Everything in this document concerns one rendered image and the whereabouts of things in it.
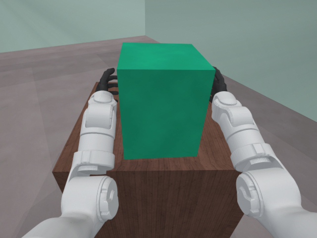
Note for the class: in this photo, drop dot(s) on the robot right upper arm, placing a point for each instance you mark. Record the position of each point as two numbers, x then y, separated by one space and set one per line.
271 196

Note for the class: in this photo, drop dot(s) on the right robot hand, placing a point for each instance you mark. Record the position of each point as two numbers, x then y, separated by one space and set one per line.
218 84

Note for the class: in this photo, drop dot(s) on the carton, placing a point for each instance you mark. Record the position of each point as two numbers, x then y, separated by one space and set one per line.
164 91

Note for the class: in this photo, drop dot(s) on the left robot hand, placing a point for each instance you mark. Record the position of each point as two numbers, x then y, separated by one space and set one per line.
103 85

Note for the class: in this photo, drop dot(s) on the left robot forearm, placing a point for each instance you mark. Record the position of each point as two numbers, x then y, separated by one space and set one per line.
95 151

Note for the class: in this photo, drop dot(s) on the robot left upper arm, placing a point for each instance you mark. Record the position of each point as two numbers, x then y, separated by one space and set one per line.
88 202

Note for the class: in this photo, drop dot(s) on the right robot forearm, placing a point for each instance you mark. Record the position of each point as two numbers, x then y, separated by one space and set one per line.
248 149

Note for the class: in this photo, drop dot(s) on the pedestal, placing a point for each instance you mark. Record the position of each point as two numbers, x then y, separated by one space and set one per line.
177 197

